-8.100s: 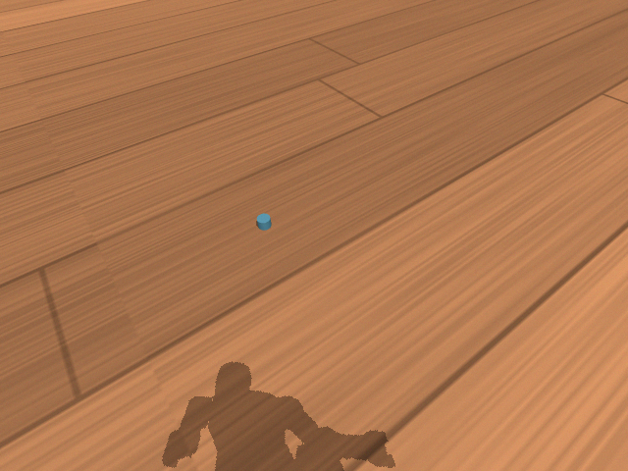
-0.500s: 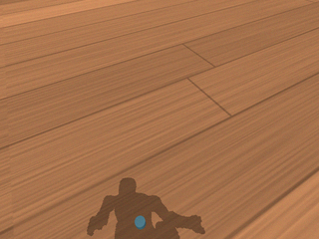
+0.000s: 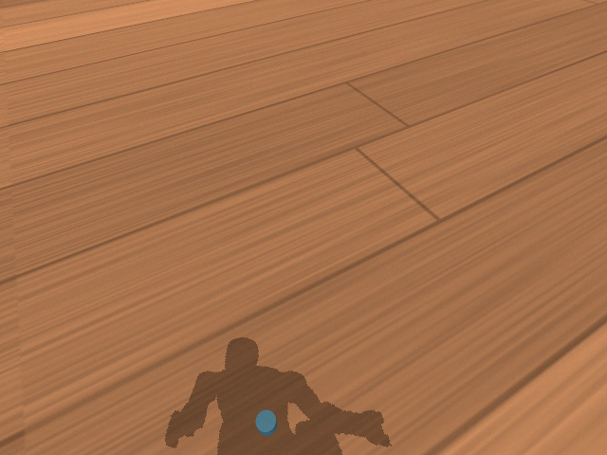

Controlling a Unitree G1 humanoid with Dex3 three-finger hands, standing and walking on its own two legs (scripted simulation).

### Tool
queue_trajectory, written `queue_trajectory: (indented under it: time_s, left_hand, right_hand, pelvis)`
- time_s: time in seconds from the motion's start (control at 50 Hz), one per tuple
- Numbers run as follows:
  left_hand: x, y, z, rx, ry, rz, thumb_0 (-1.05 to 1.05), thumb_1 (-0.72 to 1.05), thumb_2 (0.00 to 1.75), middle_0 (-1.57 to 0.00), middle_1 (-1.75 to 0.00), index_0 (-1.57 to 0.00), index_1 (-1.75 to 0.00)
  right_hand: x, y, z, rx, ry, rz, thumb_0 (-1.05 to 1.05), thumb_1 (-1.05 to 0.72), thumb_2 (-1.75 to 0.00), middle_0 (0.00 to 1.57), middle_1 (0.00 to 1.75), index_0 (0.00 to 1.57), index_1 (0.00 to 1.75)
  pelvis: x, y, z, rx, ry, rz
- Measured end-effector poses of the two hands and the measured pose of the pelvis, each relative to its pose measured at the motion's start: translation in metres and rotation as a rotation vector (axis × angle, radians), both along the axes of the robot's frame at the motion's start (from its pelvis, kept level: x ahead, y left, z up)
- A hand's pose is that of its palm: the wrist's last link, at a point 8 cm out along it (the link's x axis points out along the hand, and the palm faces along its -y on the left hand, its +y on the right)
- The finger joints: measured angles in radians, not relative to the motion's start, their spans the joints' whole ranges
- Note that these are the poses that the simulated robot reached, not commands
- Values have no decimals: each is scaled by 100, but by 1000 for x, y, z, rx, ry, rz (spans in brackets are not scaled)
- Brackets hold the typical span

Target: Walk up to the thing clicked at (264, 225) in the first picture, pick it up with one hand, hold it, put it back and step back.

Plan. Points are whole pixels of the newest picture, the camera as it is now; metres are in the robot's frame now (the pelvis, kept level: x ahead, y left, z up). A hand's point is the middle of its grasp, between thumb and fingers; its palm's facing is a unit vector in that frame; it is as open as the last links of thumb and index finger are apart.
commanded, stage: stand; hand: left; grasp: from above
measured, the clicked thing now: (266, 423) +0.37 +0.15 -0.76
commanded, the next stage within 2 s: rise first in 0.28 s
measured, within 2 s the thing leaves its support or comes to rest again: neither
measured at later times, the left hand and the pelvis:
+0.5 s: hand out of the picture +0.10 +0.25 -0.16, palm faces +0.04 -0.94 -0.33, open 7.7 cm; pelvis -0.01 +0.00 -0.01, yaw +1 degrees
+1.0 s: hand out of the picture +0.12 +0.25 -0.24, palm faces -0.16 -0.89 -0.44, open 13.4 cm; pelvis -0.02 +0.01 -0.09, yaw +0 degrees
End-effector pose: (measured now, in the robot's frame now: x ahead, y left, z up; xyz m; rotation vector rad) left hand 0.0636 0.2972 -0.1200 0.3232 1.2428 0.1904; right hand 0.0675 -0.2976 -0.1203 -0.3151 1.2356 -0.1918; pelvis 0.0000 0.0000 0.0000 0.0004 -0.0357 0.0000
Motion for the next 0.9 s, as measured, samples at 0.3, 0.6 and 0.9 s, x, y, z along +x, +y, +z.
queue_trajectory:
  time_s: [0.3,0.6,0.9]
  left_hand:
    - [-1,1,0,1,7,2,0,91,90,-20,-30,-20,-30]
    - [70,-3,-14,-17,-136,-18,0,55,91,-20,-62,-19,-63]
    - [61,-2,-57,66,-78,-131,0,-33,93,-19,-94,-17,-96]
  right_hand:
    - [1,1,0,0,1,1,1,-91,-89,20,30,21,30]
    - [10,30,-7,42,-155,-8,1,-91,-90,20,30,20,30]
    - [29,42,-35,58,-282,19,1,-89,-89,20,30,20,30]
  pelvis:
    - [1,1,0,0,2,-2]
    - [-15,-2,-18,-4,134,3]
    - [-18,6,-62,-20,265,-3]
